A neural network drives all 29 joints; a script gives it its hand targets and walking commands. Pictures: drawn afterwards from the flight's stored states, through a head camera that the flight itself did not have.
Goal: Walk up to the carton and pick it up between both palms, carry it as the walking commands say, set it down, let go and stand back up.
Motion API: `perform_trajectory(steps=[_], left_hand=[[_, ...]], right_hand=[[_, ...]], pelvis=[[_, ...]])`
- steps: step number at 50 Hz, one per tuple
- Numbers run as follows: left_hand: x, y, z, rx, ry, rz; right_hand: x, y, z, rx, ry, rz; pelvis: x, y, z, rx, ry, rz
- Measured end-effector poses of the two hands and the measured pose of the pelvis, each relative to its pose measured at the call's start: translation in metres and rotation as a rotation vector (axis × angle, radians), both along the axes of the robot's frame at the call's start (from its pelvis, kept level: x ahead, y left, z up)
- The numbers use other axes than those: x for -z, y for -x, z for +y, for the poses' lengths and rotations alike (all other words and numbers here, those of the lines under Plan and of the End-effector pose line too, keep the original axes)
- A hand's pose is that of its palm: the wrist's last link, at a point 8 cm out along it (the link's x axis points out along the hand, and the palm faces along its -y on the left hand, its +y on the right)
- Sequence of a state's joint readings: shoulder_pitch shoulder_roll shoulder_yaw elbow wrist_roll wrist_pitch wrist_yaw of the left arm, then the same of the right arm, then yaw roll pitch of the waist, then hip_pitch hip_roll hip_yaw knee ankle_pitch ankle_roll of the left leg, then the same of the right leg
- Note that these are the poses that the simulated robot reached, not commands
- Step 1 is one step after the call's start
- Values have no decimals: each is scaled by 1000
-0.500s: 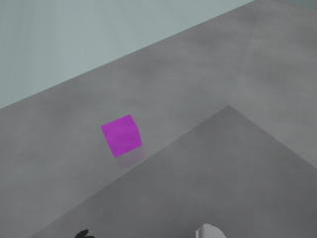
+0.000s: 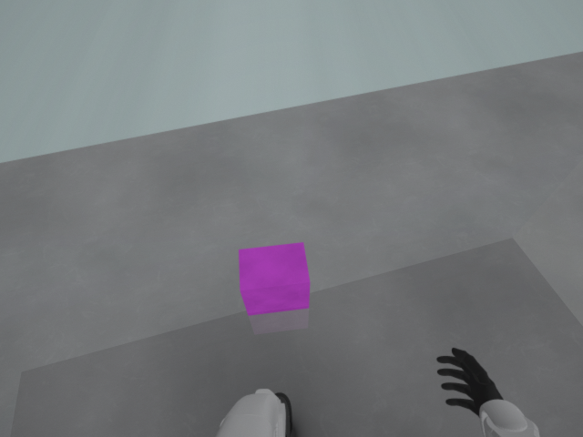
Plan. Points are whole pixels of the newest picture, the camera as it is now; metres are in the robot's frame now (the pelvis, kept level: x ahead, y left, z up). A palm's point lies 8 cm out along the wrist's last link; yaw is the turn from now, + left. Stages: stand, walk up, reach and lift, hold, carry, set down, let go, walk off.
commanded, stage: walk up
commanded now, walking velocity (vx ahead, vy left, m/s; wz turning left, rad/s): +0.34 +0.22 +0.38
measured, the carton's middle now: (275, 279) +0.62 +0.17 -0.64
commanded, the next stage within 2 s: none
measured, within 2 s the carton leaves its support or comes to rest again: neither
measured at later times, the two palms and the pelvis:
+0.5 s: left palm (162, 360) +0.20 +0.25 -0.08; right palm (488, 396) +0.22 -0.25 -0.13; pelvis +0.17 +0.00 +0.03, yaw +10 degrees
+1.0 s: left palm (115, 364) +0.20 +0.34 -0.12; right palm (377, 280) +0.39 -0.08 -0.12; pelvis +0.21 +0.08 +0.02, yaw +11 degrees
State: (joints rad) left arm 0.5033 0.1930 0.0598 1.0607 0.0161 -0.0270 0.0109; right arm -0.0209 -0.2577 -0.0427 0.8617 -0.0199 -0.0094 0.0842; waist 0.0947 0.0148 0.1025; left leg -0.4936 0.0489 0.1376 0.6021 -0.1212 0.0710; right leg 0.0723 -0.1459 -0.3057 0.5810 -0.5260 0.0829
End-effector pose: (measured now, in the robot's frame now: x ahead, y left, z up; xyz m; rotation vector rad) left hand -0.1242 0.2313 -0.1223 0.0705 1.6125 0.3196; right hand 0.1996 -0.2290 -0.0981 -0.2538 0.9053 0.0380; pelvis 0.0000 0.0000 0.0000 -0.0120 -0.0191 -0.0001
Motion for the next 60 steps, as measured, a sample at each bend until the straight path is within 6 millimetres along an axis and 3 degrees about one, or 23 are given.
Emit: perform_trajectory(steps=[2,4,9,12,15,18,23,29,36,39,41,45,51,55,60], left_hand=[[10,-29,12,-14,-10,-5],[14,-73,23,-6,-32,-74],[1,-203,36,100,-70,-312],[-13,-267,33,154,-94,-400],[-24,-317,25,190,-116,-467],[-30,-345,18,195,-145,-516],[-39,-338,16,140,-141,-455],[-39,-294,24,28,-115,-301],[-26,-237,46,-96,-64,-98],[-7,-230,69,-123,-43,-57],[3,-235,86,-122,-53,-49],[8,-271,106,-98,-57,-126],[0,-330,109,-32,-74,-269],[-9,-351,100,-8,-102,-354],[-23,-342,90,-2,-91,-371]], right_hand=[[8,-24,10,-2,4,-10],[16,-30,18,-6,9,27],[30,-10,28,30,-12,184],[33,4,19,101,-20,243],[40,17,4,137,-29,319],[51,22,-10,152,-23,393],[38,1,-19,127,-4,454],[17,-60,-9,46,27,427],[8,-156,43,-69,80,326],[11,-191,72,-93,94,232],[11,-202,90,-95,97,195],[9,-202,121,-101,77,187],[22,-183,147,-86,-6,222],[38,-158,141,-49,-49,263],[31,-127,113,-3,-2,334]], pelvis=[[7,-19,6,-24,-15,-4],[7,-32,9,-41,-28,-4],[-5,-62,9,-75,-37,4],[-11,-80,6,-91,-41,3],[-12,-101,1,-98,-50,2],[-7,-124,-4,-117,-53,-1],[-22,-157,-5,-158,-52,-8],[-36,-191,6,-184,-74,10],[-31,-212,44,-201,-48,20],[-16,-221,68,-204,-12,29],[-11,-219,74,-211,-20,32],[-15,-214,79,-208,-30,23],[-15,-209,84,-199,-37,14],[-12,-202,80,-196,-35,4],[-24,-196,81,-216,-41,3]])
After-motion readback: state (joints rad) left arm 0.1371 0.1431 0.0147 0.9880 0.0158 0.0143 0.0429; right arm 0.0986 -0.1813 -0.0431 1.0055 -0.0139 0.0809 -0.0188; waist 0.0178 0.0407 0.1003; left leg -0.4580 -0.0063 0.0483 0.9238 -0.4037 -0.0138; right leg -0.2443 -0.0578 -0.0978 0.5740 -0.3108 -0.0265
